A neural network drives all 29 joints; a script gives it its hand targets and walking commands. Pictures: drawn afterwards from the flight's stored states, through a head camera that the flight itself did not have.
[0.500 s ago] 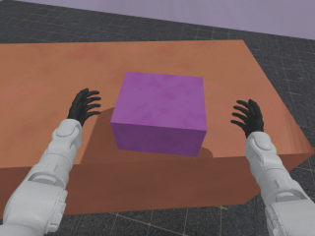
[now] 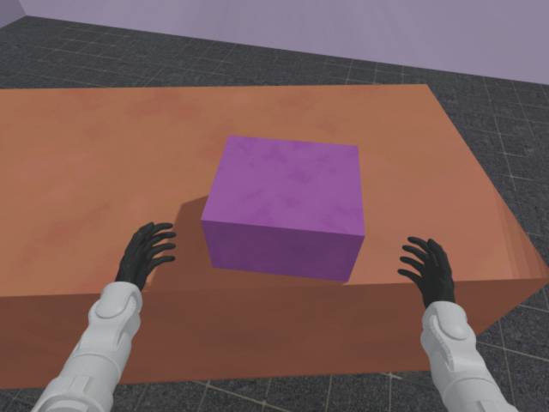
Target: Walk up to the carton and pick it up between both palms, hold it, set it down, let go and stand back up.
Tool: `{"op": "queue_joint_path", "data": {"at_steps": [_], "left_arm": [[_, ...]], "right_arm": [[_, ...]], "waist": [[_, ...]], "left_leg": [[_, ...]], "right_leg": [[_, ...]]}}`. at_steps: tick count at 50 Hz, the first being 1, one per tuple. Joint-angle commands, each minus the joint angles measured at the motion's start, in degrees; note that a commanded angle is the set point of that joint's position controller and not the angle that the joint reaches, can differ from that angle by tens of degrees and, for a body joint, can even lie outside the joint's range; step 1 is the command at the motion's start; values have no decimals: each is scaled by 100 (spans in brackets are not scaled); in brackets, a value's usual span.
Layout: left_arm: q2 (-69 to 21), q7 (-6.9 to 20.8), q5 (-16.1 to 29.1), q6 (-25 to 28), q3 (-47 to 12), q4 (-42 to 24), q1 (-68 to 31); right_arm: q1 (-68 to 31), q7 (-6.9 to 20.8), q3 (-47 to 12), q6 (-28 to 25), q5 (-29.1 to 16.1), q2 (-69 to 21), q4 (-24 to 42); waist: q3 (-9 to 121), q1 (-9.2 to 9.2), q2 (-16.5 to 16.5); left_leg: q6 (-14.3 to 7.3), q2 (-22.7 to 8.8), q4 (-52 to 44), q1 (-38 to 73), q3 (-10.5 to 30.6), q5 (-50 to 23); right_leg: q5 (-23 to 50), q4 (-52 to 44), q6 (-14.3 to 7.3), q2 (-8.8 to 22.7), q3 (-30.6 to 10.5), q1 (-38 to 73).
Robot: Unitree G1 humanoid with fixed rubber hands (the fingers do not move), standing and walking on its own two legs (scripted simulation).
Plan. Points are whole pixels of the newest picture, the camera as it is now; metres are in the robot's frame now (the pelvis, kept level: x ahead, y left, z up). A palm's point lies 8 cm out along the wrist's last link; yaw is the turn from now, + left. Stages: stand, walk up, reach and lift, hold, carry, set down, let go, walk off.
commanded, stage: set down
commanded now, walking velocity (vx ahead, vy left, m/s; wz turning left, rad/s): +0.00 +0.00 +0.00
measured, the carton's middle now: (286, 205) +0.49 -0.01 -0.03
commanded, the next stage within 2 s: let go in 1.52 s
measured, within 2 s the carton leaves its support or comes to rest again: neither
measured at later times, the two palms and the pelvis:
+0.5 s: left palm (127, 331) +0.23 +0.23 -0.02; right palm (435, 340) +0.23 -0.22 -0.03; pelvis +0.01 +0.00 +0.00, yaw -1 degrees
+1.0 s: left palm (133, 364) +0.20 +0.22 -0.05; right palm (433, 375) +0.19 -0.22 -0.06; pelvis +0.02 +0.00 +0.00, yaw -1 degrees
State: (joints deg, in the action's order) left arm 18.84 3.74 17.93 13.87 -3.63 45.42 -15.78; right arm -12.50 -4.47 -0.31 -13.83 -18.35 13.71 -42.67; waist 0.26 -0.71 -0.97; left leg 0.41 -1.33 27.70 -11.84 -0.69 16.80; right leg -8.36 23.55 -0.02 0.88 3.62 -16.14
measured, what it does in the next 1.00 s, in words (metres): stands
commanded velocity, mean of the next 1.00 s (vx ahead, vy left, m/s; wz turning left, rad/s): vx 0.00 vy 0.00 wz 0.00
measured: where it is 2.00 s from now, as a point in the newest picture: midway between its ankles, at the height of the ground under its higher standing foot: outside the picture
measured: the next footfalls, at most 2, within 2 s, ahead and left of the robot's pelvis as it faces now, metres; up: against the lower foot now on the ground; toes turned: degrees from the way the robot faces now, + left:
none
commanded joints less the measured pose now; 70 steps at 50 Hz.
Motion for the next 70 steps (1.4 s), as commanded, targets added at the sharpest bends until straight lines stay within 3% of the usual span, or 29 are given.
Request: {"op": "queue_joint_path", "data": {"at_steps": [1, 12, 26, 43, 56, 70], "left_arm": [[709, -4, -34, 170, 188, -996, -864], [651, -90, -265, -73, 294, -1748, 167], [408, -96, -705, -715, 394, -2385, 1262], [49, -242, -1362, -1369, 511, -2488, 2088], [-100, -332, -1770, -1981, 593, -2432, 2386], [-228, -390, -1859, -2158, 540, -2457, 2420]], "right_arm": [[-738, 32, 188, -228, 63, 606, 917], [178, 51, 338, -132, 477, 374, 1591], [1202, 85, 443, 158, 1034, 43, 1912], [1799, 262, 420, 140, 1538, -36, 1390], [2030, 413, 401, 217, 1882, 75, 878], [2053, 490, 484, 34, 2010, 195, 676]], "waist": [[1380, -6, -92], [761, 137, -69], [228, 206, -70], [5, 222, -92], [-154, 177, -35], [-35, 194, -4]], "left_leg": [[364, 216, -446, -151, 7, -1682], [303, 183, -677, -244, -71, -1258], [259, 117, -907, -64, -190, -1439], [245, 99, -958, 157, -347, -1839], [194, 103, -962, 176, -452, -1736], [193, 92, -850, 175, -479, -1747]], "right_leg": [[503, -177, -187, -219, -300, 1524], [169, -276, -210, -142, -427, 1738], [189, -448, -219, -149, -422, 2034], [495, -487, -210, -216, -310, 2151], [506, -509, -183, -224, -231, 2090], [638, -410, -202, -261, -206, 1997]]}}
